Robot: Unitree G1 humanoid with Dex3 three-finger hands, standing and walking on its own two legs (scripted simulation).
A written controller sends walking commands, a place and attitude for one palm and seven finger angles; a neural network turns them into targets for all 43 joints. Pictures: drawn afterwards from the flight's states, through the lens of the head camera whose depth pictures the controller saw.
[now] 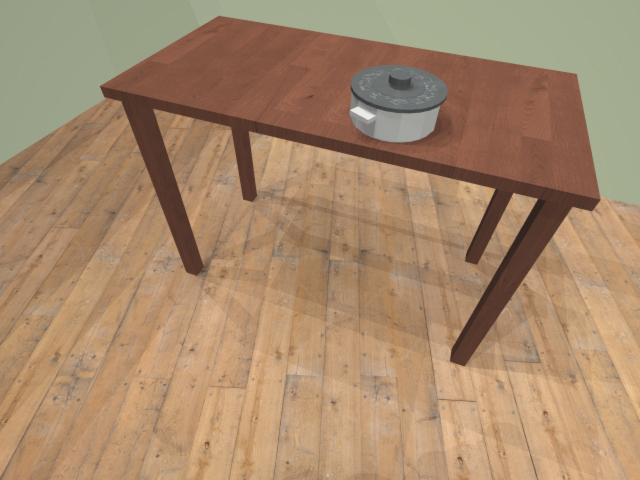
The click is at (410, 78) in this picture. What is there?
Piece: lid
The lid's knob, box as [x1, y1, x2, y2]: [389, 70, 411, 86]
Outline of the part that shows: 390,72 389,82 391,84 397,86 405,86 409,84 411,77 410,73 403,70 394,70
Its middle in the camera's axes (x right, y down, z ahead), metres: +0.17 -0.34 +0.83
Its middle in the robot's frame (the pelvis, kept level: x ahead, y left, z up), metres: +0.87 -0.13 +0.11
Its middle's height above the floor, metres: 0.88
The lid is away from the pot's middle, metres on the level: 0.00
